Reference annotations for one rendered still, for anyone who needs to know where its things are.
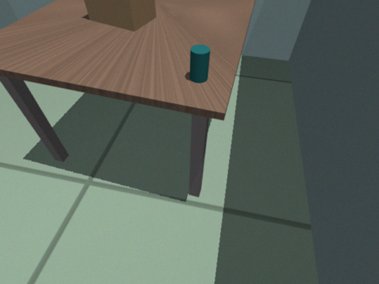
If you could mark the table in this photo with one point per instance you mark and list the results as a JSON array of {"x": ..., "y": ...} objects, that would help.
[{"x": 58, "y": 45}]

